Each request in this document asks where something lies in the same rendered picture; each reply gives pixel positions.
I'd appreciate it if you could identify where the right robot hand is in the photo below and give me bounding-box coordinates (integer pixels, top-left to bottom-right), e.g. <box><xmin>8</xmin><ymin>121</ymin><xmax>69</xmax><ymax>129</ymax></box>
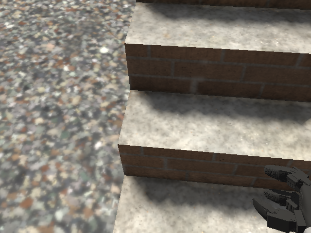
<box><xmin>252</xmin><ymin>165</ymin><xmax>311</xmax><ymax>233</ymax></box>

